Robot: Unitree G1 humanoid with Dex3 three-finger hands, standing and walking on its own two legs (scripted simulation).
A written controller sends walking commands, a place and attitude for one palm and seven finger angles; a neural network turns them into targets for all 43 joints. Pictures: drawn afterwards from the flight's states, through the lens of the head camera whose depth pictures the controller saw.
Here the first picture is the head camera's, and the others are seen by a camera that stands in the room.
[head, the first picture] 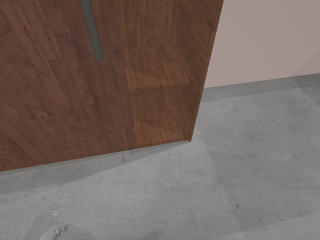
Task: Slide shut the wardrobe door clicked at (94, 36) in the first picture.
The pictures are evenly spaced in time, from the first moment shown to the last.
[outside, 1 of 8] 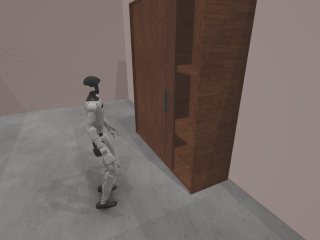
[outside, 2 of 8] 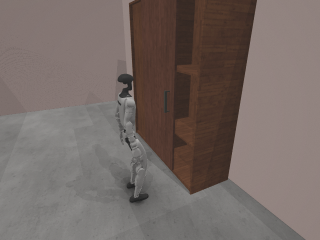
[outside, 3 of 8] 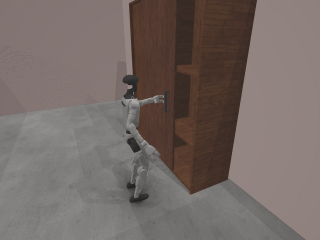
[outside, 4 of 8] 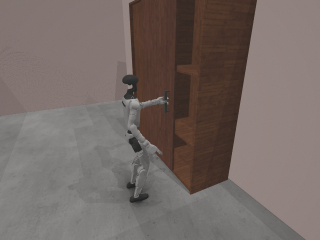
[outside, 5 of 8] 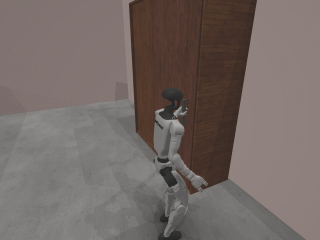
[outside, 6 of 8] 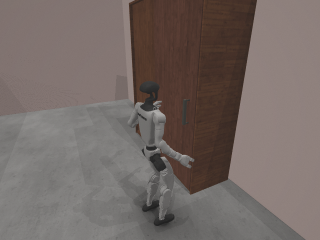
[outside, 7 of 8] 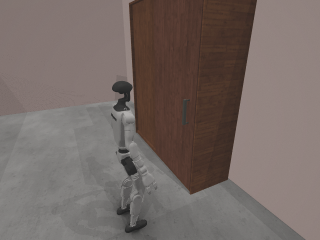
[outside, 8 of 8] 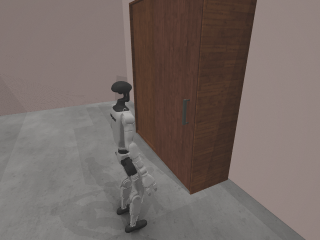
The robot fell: no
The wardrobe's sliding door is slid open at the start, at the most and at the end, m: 0.39 0.39 0.01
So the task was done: yes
